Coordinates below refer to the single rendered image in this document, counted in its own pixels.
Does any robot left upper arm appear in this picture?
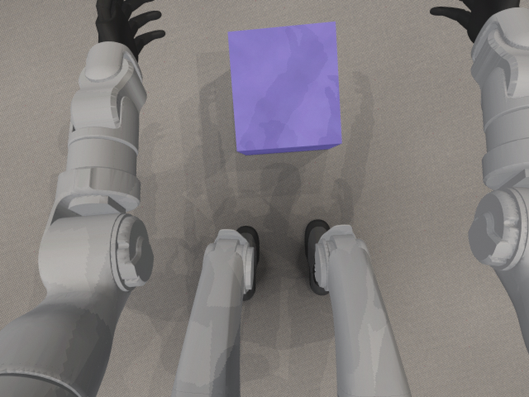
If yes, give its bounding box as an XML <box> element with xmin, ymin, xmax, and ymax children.
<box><xmin>0</xmin><ymin>213</ymin><xmax>154</xmax><ymax>397</ymax></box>

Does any left robot forearm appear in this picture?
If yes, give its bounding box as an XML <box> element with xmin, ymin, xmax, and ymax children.
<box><xmin>38</xmin><ymin>41</ymin><xmax>147</xmax><ymax>285</ymax></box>

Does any right robot thigh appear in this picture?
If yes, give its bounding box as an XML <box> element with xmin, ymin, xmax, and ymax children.
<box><xmin>316</xmin><ymin>234</ymin><xmax>412</xmax><ymax>397</ymax></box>

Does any carton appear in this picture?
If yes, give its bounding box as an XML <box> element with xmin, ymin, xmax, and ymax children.
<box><xmin>228</xmin><ymin>22</ymin><xmax>342</xmax><ymax>155</ymax></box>

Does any robot right hand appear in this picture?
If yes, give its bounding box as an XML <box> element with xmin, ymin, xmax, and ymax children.
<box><xmin>430</xmin><ymin>0</ymin><xmax>520</xmax><ymax>43</ymax></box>

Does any left robot shin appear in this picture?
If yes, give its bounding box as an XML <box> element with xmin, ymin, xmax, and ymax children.
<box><xmin>203</xmin><ymin>229</ymin><xmax>249</xmax><ymax>291</ymax></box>

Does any right robot forearm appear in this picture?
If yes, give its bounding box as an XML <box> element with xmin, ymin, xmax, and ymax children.
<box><xmin>471</xmin><ymin>7</ymin><xmax>529</xmax><ymax>190</ymax></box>

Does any robot right upper arm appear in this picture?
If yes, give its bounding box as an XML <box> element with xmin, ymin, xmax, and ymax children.
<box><xmin>468</xmin><ymin>186</ymin><xmax>529</xmax><ymax>354</ymax></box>

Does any robot left hand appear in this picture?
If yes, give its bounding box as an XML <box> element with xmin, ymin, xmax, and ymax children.
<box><xmin>95</xmin><ymin>0</ymin><xmax>165</xmax><ymax>63</ymax></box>

